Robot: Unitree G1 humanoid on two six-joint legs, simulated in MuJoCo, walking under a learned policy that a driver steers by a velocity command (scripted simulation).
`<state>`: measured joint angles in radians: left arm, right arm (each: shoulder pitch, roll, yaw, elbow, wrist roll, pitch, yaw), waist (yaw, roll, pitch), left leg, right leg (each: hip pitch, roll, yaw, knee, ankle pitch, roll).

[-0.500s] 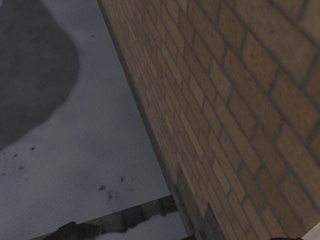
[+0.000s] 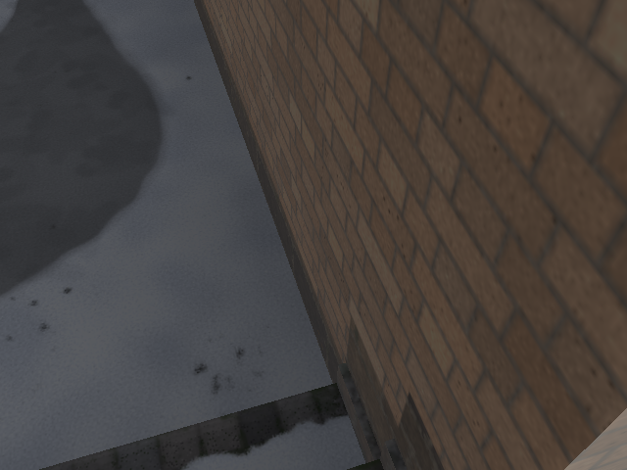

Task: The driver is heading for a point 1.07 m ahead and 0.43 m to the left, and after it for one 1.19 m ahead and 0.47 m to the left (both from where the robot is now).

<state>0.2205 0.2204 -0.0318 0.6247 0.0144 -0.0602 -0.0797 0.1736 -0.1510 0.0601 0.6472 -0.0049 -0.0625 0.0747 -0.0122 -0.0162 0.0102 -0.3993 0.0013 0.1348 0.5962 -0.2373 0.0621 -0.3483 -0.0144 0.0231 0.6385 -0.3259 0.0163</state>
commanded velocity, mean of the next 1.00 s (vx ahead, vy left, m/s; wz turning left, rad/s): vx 0.00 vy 0.00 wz -0.01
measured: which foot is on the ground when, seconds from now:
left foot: down 0.00-1.00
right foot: down 0.00-1.00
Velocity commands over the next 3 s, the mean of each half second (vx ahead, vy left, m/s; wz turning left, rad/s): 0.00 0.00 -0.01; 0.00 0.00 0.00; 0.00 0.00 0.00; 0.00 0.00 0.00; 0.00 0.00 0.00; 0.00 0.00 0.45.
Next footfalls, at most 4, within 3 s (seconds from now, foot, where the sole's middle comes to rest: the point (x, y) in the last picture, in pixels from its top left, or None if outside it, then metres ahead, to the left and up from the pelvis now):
none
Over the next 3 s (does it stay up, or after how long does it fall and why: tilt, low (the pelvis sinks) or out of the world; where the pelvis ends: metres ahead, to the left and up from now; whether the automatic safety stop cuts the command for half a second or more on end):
stays up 0.01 -0.01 0.01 its command is cut before an obstacle from the start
